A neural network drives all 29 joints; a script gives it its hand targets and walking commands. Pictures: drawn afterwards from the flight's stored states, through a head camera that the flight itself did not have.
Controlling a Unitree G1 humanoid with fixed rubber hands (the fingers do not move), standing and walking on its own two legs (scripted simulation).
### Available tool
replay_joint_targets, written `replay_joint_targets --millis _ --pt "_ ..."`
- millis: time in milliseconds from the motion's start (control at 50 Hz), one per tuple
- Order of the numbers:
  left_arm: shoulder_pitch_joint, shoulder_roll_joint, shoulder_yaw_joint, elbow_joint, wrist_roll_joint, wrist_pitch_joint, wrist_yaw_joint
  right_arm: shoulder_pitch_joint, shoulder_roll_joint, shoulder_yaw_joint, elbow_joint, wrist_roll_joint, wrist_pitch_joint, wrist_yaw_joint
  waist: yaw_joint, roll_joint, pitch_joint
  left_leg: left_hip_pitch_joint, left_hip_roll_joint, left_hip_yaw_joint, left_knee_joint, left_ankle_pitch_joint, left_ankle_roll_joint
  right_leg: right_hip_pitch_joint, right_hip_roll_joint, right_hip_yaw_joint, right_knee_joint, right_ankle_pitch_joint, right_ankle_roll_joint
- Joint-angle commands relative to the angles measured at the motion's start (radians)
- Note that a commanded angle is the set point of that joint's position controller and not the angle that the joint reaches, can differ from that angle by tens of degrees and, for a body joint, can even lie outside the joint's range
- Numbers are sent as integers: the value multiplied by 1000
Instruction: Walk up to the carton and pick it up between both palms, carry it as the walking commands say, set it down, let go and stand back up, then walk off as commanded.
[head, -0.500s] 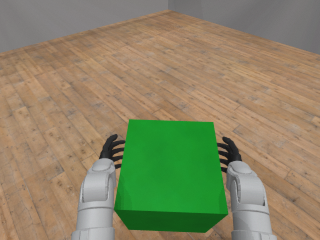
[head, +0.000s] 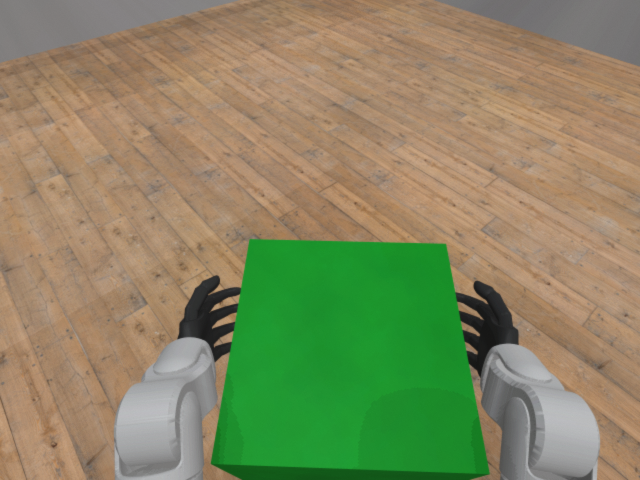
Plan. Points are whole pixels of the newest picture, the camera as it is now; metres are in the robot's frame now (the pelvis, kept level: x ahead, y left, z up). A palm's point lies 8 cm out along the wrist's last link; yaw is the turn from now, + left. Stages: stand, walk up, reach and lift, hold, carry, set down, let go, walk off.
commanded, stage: carry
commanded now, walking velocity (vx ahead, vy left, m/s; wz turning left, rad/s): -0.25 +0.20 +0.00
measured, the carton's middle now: (343, 373) +0.25 +0.00 +0.01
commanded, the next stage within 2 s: none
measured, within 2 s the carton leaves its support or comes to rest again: neither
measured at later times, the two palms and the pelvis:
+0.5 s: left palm out of the picture +0.09 +0.23 +0.11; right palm out of the picture +0.07 -0.09 +0.10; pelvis -0.14 +0.09 +0.01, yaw -3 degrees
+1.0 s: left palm out of the picture -0.06 +0.40 +0.10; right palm out of the picture -0.07 +0.08 +0.10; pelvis -0.30 +0.24 +0.00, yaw -2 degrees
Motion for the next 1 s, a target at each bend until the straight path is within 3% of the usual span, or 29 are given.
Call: replay_joint_targets --millis 0,20,40,60,80,100,140,180,240,280,300,320,340,360,380,400,440,520,620,660,680,700,720,740,780,820,860,940,980 --pt "-353 -747 -634 -132 -271 -2 -83 -393 768 670 -117 298 -16 94 -5 -167 -267 185 4 42 -242 131 -5 119 -157 103 -106 365 -124" --pt "-345 -727 -632 -130 -265 2 -78 -378 753 661 -104 291 -13 92 -2 -93 -269 262 16 10 -343 176 5 63 -105 73 -35 219 -94" --pt "-335 -698 -626 -128 -257 8 -74 -366 716 651 -100 279 -6 90 -3 88 -242 306 136 -147 -463 318 50 -53 -17 8 90 -36 -40" --pt "-345 -673 -624 -132 -252 18 -74 -349 697 637 -85 268 -2 90 -24 363 -212 224 366 -370 -531 463 162 -150 86 -94 348 -357 -2" --pt "-369 -684 -625 -118 -258 22 -76 -361 705 638 -89 274 2 92 -20 309 -206 153 347 -308 -519 447 214 -104 100 -1 563 -394 -24" --pt "-406 -710 -637 -127 -276 22 -84 -376 723 637 -88 276 0 97 -15 224 -174 86 307 -247 -518 369 213 -97 99 29 645 -336 -38" --pt "-430 -753 -649 -128 -298 18 -92 -413 758 642 -107 283 -10 96 -1 158 -183 95 259 -151 -502 308 182 -92 90 17 631 -242 -49" --pt "-412 -762 -646 -110 -302 15 -95 -405 768 644 -101 273 -16 94 4 136 -192 142 223 -122 -483 305 163 -49 98 -18 458 -231 -45" --pt "-386 -736 -643 -90 -299 20 -93 -373 743 648 -94 259 -12 85 -4 177 -230 217 257 -188 -491 326 197 29 117 -38 175 -259 -65" --pt "-359 -725 -626 -66 -296 26 -98 -348 730 653 -77 254 -4 80 8 145 -250 198 232 -160 -464 303 169 167 111 -69 -117 -147 -78" --pt "-351 -720 -612 -54 -297 28 -103 -341 721 653 -66 251 0 79 13 85 -234 125 197 -127 -428 257 120 261 50 -9 -273 -72 -86" --pt "-337 -707 -593 -41 -296 26 -110 -354 715 653 -57 244 3 77 24 -76 -215 -63 138 -85 -292 210 66 401 -116 201 -327 -21 -104" --pt "-347 -723 -595 -21 -291 15 -115 -418 702 685 -125 262 -1 83 18 -373 -178 -233 38 -11 -30 -43 -5 296 -445 581 -382 255 -265" --pt "-394 -742 -608 -63 -309 13 -119 -455 741 678 -114 269 -5 86 9 -211 -139 -250 48 -126 231 -64 -22 231 -443 505 -375 414 -301" --pt "-389 -752 -599 -70 -305 8 -125 -459 770 692 -100 285 -9 89 11 -98 -146 -217 35 -164 362 -7 -24 177 -375 389 -348 332 -277" --pt "-395 -760 -611 -91 -302 0 -129 -458 786 700 -95 285 -16 92 8 -24 -154 -177 28 -174 425 60 -24 141 -294 251 -311 235 -231" --pt "-384 -773 -609 -108 -294 -14 -132 -449 814 718 -96 301 -27 102 2 -79 -147 -161 17 -128 462 133 -46 140 -196 123 -267 194 -183" --pt "-328 -723 -593 -116 -270 -16 -123 -430 778 737 -113 309 -20 94 -1 -176 -181 -106 6 -46 251 65 -70 226 -197 151 -265 303 -167" --pt "-295 -695 -600 -118 -260 -1 -113 -372 748 727 -94 301 -2 93 10 -272 -228 58 -8 2 -135 -10 -40 272 -217 172 -269 317 -148" --pt "-297 -695 -614 -110 -259 4 -109 -351 736 716 -83 293 1 97 0 -242 -258 180 -22 39 -379 83 -30 259 -188 145 -202 299 -112" --pt "-305 -686 -621 -109 -261 5 -109 -349 722 706 -83 288 0 99 6 -145 -256 259 10 -6 -489 122 -32 195 -139 104 -111 227 -73" --pt "-314 -673 -620 -100 -259 8 -107 -357 705 692 -85 282 0 103 2 17 -232 343 133 -115 -522 236 -7 27 -75 42 -1 -1 -38" --pt "-360 -685 -664 -144 -283 10 -114 -329 701 660 -66 259 -9 108 -25 366 -177 243 347 -352 -529 544 117 -167 50 -91 204 -322 14" --pt "-397 -715 -676 -138 -294 5 -117 -353 727 668 -87 273 -15 115 -23 330 -173 188 329 -259 -483 715 168 -127 76 2 457 -385 -9" --pt "-450 -785 -709 -157 -325 -3 -128 -392 765 666 -107 282 -32 124 -8 214 -158 136 251 -134 -444 636 162 -126 97 56 653 -292 -30" --pt "-459 -794 -715 -163 -331 -8 -128 -391 774 659 -103 277 -42 123 -4 188 -160 178 221 -103 -422 558 159 -148 107 34 666 -212 -32" --pt "-440 -781 -709 -159 -330 -7 -124 -376 764 664 -111 271 -46 118 -3 170 -183 217 217 -132 -410 529 170 -120 106 8 540 -220 -31" --pt "-362 -731 -686 -120 -307 8 -108 -332 714 668 -108 259 -32 105 -5 205 -247 302 257 -249 -421 588 215 1 117 -18 160 -266 -66" --pt "-331 -723 -659 -95 -299 14 -110 -321 704 677 -102 259 -21 99 9 153 -273 280 232 -222 -403 558 181 148 108 -50 -133 -159 -77"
